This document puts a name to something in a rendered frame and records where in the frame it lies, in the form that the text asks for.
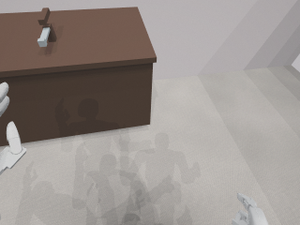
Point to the robot right hand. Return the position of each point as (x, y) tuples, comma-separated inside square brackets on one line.
[(254, 215)]

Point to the counter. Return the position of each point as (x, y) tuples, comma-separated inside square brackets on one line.
[(94, 75)]

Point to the robot left hand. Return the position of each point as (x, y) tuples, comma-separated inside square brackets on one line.
[(10, 155)]

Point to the tap lever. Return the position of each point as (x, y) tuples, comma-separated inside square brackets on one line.
[(42, 41)]

